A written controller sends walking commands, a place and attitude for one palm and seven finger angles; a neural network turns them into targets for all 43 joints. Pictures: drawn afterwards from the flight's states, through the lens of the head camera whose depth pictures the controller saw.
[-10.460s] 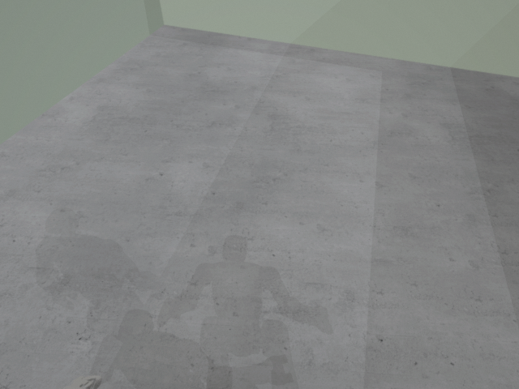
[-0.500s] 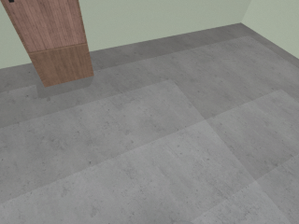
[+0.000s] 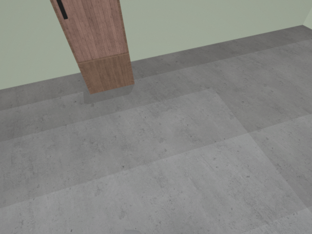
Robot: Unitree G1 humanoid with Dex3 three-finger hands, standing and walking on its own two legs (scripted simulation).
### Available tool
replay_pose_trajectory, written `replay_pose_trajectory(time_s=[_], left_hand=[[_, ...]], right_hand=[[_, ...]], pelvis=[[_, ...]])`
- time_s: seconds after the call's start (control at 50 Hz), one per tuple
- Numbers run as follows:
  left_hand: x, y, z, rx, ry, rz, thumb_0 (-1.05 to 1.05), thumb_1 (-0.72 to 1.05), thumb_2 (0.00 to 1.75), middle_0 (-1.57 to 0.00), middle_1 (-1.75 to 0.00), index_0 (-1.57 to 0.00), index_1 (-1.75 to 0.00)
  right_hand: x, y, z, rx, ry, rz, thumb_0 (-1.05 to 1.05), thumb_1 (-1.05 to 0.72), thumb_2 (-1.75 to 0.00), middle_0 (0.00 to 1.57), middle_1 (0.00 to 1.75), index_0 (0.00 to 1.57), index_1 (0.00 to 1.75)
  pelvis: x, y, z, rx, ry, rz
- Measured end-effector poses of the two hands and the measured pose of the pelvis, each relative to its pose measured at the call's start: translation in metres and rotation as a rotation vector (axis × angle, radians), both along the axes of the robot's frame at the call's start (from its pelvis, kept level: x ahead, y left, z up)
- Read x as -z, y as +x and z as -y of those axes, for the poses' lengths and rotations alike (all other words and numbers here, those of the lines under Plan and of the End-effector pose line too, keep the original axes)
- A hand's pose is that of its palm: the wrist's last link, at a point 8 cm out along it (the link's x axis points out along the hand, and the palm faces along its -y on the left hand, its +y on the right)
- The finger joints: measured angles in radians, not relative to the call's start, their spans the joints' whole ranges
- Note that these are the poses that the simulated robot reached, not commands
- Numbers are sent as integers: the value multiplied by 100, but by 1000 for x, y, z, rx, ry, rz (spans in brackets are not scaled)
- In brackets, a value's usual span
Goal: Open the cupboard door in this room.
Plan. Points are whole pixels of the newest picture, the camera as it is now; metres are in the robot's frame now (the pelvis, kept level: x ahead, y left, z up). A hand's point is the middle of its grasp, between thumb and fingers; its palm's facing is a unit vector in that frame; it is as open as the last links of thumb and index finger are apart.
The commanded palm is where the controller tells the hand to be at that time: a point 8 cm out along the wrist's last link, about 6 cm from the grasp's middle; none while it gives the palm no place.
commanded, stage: turn or walk to find it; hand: left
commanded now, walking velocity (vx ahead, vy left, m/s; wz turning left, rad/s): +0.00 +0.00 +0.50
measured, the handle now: (62, 7) +1.42 +0.70 +0.04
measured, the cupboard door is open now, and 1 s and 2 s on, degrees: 0 0 0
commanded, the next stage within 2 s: stand and wait in 0.86 s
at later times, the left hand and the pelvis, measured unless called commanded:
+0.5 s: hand out of the picture -0.02 +0.26 -0.17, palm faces +0.22 -0.95 -0.23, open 7.4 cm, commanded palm none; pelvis -0.02 +0.05 +0.00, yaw +11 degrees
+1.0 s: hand out of the picture -0.01 +0.16 -0.15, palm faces +0.41 -0.89 -0.21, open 7.3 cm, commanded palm none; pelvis +0.10 +0.02 +0.01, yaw +22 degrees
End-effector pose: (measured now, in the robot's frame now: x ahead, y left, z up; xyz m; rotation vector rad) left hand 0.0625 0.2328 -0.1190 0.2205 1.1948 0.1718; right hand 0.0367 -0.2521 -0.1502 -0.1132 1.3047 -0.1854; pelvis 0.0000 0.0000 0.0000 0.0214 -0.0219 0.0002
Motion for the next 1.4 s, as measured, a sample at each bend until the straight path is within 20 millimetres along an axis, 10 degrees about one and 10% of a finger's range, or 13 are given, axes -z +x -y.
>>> replay_pose_trajectory(time_s=[0.36, 0.54, 0.76, 0.96, 1.16, 1.26, 1.4], left_hand=[[34, -115, -65, -233, -45, -177, 1, 90, 90, -20, -30, -20, -30], [10, -82, -75, -225, -36, -38, 1, 91, 90, -20, -30, -20, -30], [-3, -7, -38, -230, 15, 141, 0, 90, 90, -20, -30, -20, -30], [0, -81, 20, -442, -67, -167, 0, 92, 90, -20, -30, -20, -30], [11, -117, 61, -604, -253, -469, 0, 91, 90, -20, -30, -20, -30], [30, -89, 30, -605, -291, -505, 1, 90, 90, -20, -30, -20, -30], [37, 36, -70, -508, -172, -216, 1, 91, 90, -20, -30, -20, -30]], right_hand=[[-22, 33, -59, -212, -71, 52, 0, -91, -90, 20, 29, 19, 30], [-26, 36, -72, -255, -29, 79, 0, -90, -90, 20, 30, 20, 30], [10, 32, -24, -268, 1, -105, 0, -90, -90, 20, 30, 20, 30], [-7, 152, -42, -378, 18, -41, 1, -91, -90, 20, 29, 19, 30], [-1, 290, -150, -550, 46, 60, 1, -91, -90, 20, 29, 19, 30], [0, 340, -204, -569, 47, 180, 0, -91, -90, 20, 29, 19, 30], [-23, 353, -208, -482, 4, 211, -4, -95, -90, 21, 30, 20, 30]], pelvis=[[5, -27, -41, -149, -27, -8], [-6, -20, -43, -211, -37, -20], [9, 27, -10, -303, -10, -15], [-9, 92, -16, -374, 10, -14], [8, 155, -67, -410, -28, -23], [21, 183, -102, -402, -23, -9], [3, 212, -124, -399, -21, 8]])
